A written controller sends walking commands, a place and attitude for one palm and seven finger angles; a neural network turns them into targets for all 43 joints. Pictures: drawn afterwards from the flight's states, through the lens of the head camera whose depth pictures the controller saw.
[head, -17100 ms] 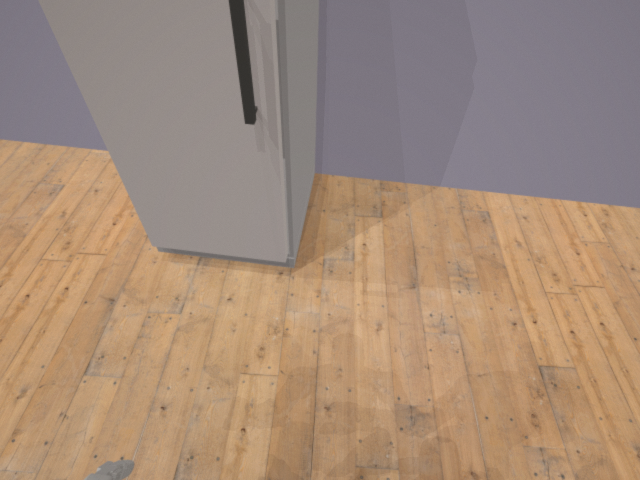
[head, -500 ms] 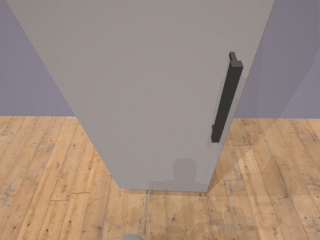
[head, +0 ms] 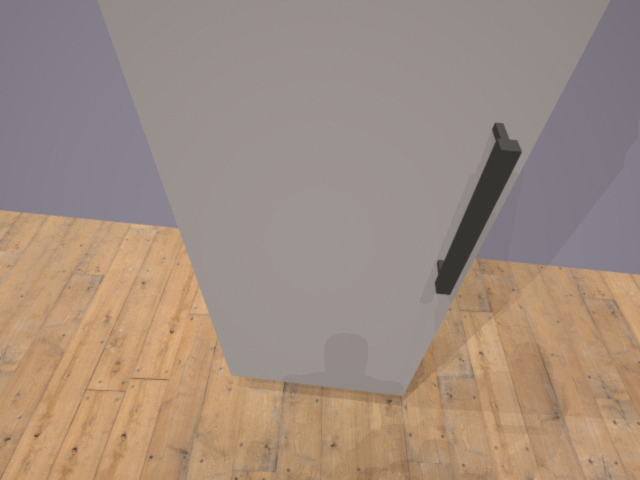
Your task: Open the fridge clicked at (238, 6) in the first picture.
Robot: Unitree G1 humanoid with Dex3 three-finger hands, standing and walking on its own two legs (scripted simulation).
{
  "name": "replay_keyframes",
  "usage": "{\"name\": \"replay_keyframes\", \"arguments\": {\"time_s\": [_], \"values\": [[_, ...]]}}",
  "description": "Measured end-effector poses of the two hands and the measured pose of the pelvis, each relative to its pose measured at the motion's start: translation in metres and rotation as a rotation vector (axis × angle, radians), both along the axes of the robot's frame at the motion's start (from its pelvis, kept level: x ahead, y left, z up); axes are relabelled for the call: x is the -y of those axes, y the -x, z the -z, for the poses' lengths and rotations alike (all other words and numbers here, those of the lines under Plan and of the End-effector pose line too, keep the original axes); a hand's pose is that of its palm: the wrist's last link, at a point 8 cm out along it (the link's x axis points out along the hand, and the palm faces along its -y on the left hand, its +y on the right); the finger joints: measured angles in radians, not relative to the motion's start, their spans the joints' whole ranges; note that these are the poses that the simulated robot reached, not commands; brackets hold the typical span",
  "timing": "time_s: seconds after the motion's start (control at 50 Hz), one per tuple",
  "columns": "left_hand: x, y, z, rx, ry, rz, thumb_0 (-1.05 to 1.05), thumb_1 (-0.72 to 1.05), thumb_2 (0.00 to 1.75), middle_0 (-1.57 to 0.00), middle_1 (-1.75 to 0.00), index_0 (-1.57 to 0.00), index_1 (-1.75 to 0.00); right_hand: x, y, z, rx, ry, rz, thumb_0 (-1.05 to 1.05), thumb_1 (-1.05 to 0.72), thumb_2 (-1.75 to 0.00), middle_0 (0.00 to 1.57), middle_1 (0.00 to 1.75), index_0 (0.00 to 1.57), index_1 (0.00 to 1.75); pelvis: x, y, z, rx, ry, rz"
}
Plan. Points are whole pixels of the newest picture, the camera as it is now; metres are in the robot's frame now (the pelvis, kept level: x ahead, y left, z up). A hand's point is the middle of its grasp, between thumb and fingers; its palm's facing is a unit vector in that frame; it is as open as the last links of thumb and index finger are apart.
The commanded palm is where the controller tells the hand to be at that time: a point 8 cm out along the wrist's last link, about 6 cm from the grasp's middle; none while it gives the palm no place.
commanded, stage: come to a stop and stand still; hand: right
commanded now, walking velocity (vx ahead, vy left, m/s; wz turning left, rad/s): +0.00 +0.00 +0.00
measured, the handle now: (467, 220) +0.46 -0.17 +0.09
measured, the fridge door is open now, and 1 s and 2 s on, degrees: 0 0 0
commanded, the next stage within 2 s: look again from close up in 0.40 s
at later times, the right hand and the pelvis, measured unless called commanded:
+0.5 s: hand out of the picture -0.04 -0.15 -0.17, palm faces +0.03 +0.98 -0.17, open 7.4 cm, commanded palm none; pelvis -0.03 +0.01 +0.00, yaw -1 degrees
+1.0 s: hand out of the picture -0.04 -0.16 -0.18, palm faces +0.03 +0.99 -0.16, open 7.4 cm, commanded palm none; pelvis -0.03 -0.01 +0.00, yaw -1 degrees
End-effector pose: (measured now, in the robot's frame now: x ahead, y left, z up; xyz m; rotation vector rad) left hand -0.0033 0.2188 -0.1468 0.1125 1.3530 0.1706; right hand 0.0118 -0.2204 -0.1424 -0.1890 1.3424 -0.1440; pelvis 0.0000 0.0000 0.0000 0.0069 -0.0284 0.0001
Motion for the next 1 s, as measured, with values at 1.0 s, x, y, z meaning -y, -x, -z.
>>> {"name": "replay_keyframes", "arguments": {"time_s": [1.0], "values": [[0.011, 0.028, -0.008, -0.031, 0.002, 0.038, 0.01, 0.91, 0.9, -0.2, -0.3, -0.2, -0.3, -0.006, 0.053, 0.004, -0.035, -0.06, 0.047, 0.0, -0.91, -0.9, 0.2, 0.3, 0.2, 0.3, 0.006, 0.026, -0.004, 0.001, 0.003, 0.016]]}}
